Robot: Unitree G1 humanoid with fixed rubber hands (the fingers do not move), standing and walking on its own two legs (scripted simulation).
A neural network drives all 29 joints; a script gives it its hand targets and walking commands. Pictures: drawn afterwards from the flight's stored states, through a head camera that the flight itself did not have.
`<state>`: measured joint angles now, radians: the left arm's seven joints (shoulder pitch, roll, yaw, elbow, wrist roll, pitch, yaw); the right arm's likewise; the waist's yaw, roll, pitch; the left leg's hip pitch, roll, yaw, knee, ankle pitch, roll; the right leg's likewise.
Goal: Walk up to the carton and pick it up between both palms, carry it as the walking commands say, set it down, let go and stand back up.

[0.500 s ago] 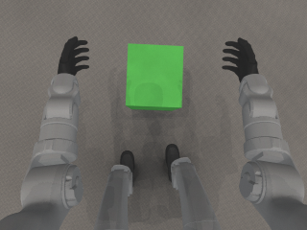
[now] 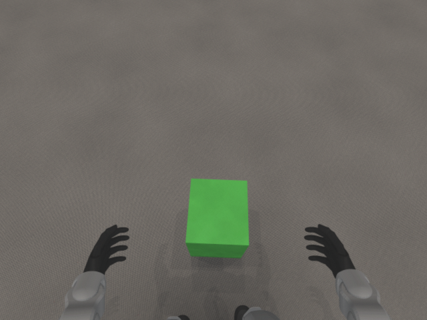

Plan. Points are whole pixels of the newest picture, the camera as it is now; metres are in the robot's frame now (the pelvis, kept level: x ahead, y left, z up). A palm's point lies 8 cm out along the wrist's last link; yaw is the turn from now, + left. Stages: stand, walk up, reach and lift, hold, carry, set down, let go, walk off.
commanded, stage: let go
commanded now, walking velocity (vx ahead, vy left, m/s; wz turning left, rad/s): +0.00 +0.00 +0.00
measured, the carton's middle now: (217, 220) +0.46 -0.03 -0.62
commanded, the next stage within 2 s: stand in 0.58 s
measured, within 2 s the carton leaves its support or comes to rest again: neither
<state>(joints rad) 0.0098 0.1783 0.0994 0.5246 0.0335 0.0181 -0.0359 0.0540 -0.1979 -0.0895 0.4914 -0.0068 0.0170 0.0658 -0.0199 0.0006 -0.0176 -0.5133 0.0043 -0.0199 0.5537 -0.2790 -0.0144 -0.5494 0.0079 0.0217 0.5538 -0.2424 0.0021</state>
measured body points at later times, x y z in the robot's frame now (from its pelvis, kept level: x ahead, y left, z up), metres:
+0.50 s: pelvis +0.01 +0.01 +0.01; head +0.02 +0.01 +0.46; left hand +0.18 +0.24 -0.06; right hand +0.18 -0.22 -0.07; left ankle -0.01 +0.13 -0.73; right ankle +0.01 -0.12 -0.73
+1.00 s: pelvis +0.06 +0.00 +0.00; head +0.05 +0.00 +0.45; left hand +0.14 +0.26 -0.12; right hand +0.15 -0.26 -0.11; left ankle -0.01 +0.13 -0.73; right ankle +0.01 -0.12 -0.73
